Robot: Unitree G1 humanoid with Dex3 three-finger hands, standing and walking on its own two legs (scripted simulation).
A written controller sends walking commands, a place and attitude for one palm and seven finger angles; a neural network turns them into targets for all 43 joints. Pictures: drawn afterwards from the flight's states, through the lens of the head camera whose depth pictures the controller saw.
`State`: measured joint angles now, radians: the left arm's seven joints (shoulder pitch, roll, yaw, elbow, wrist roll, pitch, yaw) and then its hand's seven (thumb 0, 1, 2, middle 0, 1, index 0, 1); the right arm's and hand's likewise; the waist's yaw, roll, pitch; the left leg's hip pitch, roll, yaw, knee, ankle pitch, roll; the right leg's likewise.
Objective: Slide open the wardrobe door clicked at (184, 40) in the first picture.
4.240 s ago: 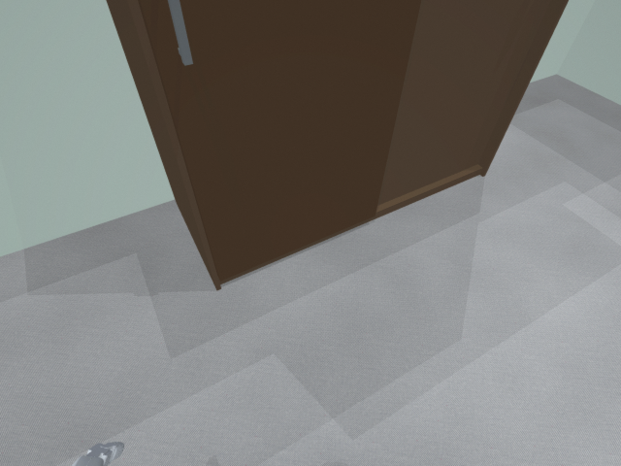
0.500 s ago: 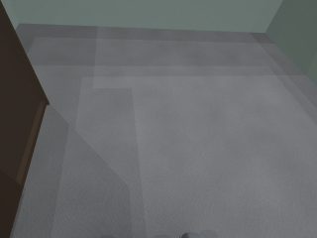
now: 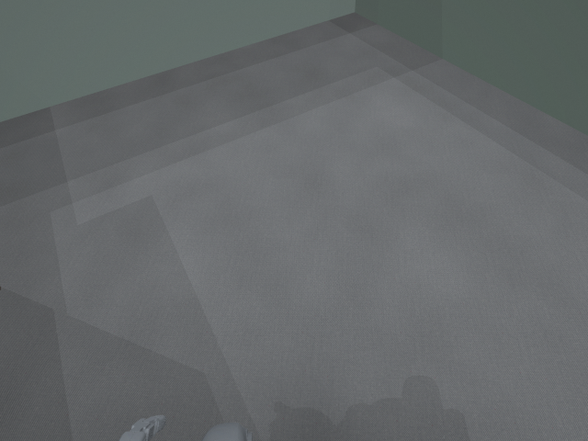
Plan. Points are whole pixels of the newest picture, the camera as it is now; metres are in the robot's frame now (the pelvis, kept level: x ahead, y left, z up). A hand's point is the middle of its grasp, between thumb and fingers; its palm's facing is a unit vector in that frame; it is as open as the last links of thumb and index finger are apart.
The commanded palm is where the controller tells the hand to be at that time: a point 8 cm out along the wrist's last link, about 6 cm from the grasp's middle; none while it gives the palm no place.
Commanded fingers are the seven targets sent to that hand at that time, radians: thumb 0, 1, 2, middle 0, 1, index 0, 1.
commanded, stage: walk to a spot facing it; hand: left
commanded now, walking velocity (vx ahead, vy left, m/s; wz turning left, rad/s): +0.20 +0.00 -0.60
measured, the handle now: out of the picture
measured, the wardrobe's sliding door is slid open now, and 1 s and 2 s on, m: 0.00 0.00 0.00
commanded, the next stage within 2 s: turn to face it in 0.82 s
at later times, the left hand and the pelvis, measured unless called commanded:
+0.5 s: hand out of the picture +0.09 +0.26 -0.18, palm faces -0.15 -0.97 -0.18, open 7.4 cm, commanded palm none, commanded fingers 0.00 0.90 0.90 -0.20 -0.30 -0.20 -0.30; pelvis +0.06 +0.05 +0.00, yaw -17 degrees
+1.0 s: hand (274, 311) +0.37 +0.06 -0.16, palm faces -0.56 -0.79 -0.25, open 7.4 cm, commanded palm none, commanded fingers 0.00 0.90 0.90 -0.20 -0.30 -0.20 -0.30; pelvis +0.14 -0.01 -0.02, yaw -33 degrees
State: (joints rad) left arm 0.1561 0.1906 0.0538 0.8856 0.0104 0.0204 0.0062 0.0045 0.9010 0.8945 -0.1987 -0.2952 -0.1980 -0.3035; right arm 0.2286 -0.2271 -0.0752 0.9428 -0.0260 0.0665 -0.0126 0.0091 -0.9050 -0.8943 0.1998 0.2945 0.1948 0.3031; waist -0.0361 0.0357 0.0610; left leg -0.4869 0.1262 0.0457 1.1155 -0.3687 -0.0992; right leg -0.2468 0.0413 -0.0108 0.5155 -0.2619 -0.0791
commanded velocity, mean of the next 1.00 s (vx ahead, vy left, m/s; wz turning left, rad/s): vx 0.07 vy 0.00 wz -0.47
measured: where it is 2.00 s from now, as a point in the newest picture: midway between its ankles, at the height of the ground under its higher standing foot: outside the picture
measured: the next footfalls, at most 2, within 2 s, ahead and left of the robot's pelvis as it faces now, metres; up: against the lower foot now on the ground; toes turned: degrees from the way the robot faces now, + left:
left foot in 0.40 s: +0.12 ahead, +0.14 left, +0.00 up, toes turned -10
right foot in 0.92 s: +0.15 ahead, -0.11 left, +0.00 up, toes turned -37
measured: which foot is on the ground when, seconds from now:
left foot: up 0.00-0.38, down 0.40-0.92, up 0.94-1.00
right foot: down 0.00-0.40, up 0.42-0.90, down 0.92-1.00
